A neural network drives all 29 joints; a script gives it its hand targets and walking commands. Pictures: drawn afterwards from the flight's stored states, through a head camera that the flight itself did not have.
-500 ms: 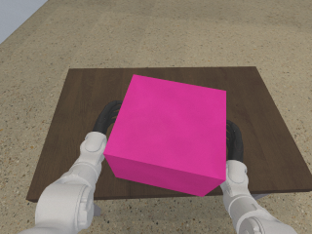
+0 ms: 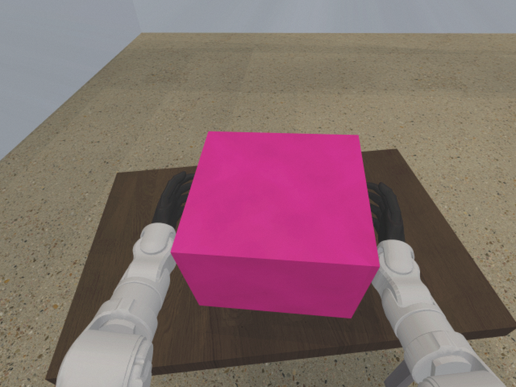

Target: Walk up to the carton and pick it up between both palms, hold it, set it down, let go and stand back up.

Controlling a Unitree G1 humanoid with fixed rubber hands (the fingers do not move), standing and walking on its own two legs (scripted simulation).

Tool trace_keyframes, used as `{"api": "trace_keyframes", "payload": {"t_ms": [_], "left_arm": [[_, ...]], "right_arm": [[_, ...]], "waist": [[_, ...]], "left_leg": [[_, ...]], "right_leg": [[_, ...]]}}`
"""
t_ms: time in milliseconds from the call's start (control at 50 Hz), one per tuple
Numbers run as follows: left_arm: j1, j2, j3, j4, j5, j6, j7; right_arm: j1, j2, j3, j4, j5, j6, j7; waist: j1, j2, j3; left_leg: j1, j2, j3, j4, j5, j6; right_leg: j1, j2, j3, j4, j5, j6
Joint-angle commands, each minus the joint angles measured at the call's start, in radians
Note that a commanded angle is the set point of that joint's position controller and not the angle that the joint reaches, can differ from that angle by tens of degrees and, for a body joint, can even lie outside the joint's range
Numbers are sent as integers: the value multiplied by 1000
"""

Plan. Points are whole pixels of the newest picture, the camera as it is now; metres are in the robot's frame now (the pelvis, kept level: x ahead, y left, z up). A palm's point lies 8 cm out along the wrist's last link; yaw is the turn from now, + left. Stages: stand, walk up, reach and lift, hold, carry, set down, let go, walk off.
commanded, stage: reach and lift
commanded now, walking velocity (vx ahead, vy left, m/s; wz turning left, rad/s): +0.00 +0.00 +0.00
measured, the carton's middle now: (277, 221) +0.41 -0.04 +0.05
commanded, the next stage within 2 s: hold in 1.94 s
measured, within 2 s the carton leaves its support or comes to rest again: neither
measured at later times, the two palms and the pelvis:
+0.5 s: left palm (150, 219) +0.36 +0.16 +0.13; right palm (393, 218) +0.34 -0.20 +0.11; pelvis -0.02 +0.00 +0.00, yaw +0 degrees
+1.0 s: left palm (133, 230) +0.34 +0.17 +0.14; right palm (384, 206) +0.34 -0.19 +0.14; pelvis -0.02 -0.01 +0.01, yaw +2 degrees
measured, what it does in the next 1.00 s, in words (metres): stands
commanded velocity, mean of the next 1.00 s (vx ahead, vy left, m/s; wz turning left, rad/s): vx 0.00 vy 0.00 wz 0.00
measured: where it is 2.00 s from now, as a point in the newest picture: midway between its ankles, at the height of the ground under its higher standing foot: outside the picture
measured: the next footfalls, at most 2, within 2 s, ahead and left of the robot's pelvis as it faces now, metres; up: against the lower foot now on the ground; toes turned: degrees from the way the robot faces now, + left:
none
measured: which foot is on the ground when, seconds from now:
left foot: down 0.00-1.00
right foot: down 0.00-1.00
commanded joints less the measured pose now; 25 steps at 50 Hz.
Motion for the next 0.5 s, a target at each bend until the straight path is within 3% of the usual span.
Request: {"api": "trace_keyframes", "payload": {"t_ms": [0, 20, 60, 80, 100, 120, 140, 180, 200, 220, 240, 280, 340, 380, 400, 420, 460, 480], "left_arm": [[-581, -689, -236, -472, 79, 13, -139], [-549, -708, -233, -507, 84, 39, -140], [-610, -691, -207, -518, 86, 94, -153], [-705, -703, -260, -602, 72, 111, -151], [-593, -724, -253, -601, 92, 152, -149], [-639, -762, -318, -716, 65, 176, -137], [-622, -796, -336, -720, 60, 195, -126], [-605, -829, -388, -767, 33, 239, -108], [-563, -822, -371, -696, 53, 274, -111], [-598, -842, -394, -757, 49, 300, -106], [-587, -858, -407, -758, 44, 328, -98], [-677, -825, -386, -771, 53, 372, -89], [-593, -863, -406, -771, 48, 416, -77], [-589, -850, -356, -725, 70, 440, -81], [-546, -838, -335, -706, 79, 446, -89], [-597, -829, -308, -718, 91, 449, -86], [-588, -807, -278, -695, 87, 454, -91], [-591, -787, -266, -679, 100, 456, -98]], "right_arm": [[-648, 779, 464, -386, -33, 54, 138], [-631, 778, 476, -404, -30, 60, 139], [-637, 753, 440, -365, -41, 95, 143], [-684, 751, 425, -393, -44, 103, 145], [-611, 748, 440, -393, -26, 124, 154], [-687, 727, 435, -464, -14, 117, 161], [-681, 711, 393, -448, -10, 117, 167], [-686, 685, 387, -463, -19, 123, 181], [-679, 655, 358, -442, -29, 132, 181], [-704, 625, 348, -442, -31, 135, 187], [-749, 620, 330, -469, -18, 138, 192], [-788, 592, 275, -411, -38, 156, 216], [-832, 593, 271, -479, -30, 173, 222], [-867, 598, 264, -466, -20, 198, 233], [-874, 601, 286, -491, -16, 205, 227], [-896, 595, 273, -446, -16, 220, 238], [-903, 624, 281, -474, -22, 235, 237], [-912, 637, 284, -472, -30, 240, 233]], "waist": [[11, -96, -394], [33, -108, -383], [38, -94, -341], [-1, -61, -360], [27, -39, -326], [12, 6, -384], [6, 47, -367], [-19, 49, -400], [-21, 87, -324], [-27, 99, -344], [-16, 105, -352], [1, 134, -308], [-24, 52, -347], [-10, 35, -318], [0, -5, -309], [31, -11, -284], [24, -63, -310], [40, -87, -301]], "left_leg": [[283, -55, -43, -29, 389, -7], [319, -51, -38, -26, 441, -25], [349, -55, -29, -51, 352, -24], [340, -60, -23, -53, 329, -33], [371, -60, -23, -67, 367, -38], [414, -49, -37, -38, 467, -62], [427, -42, -49, -34, 512, -71], [510, -29, -47, -5, 609, -107], [492, -35, -34, -13, 552, -110], [505, -28, -24, -16, 534, -118], [509, -25, -37, -14, 520, -119], [486, -16, -41, -37, 420, -123], [487, -12, -54, -52, 422, -100], [447, -20, -46, -74, 361, -85], [419, -32, -23, -85, 343, -68], [406, -24, -39, -99, 299, -64], [373, -42, -21, -114, 236, -37], [323, -52, -4, -122, 189, -26]], "right_leg": [[382, 31, 36, 13, 519, 22], [378, 36, 29, 6, 534, 15], [342, 28, 36, -31, 423, 7], [346, 38, 21, -32, 392, 4], [350, 35, 16, -38, 397, 3], [346, 49, -5, -23, 387, -9], [314, 66, -22, -29, 342, -25], [255, 78, -27, -56, 293, -33], [238, 80, -27, -62, 245, -40], [239, 77, -43, -57, 215, -43], [219, 81, -44, -56, 203, -43], [171, 71, -32, -54, 94, -53], [195, 74, -37, -57, 143, -44], [218, 73, -38, -54, 139, -40], [264, 69, -35, -68, 157, -33], [248, 66, -26, -61, 115, -34], [276, 59, -16, -69, 133, -25], [307, 55, -7, -67, 137, -21]]}}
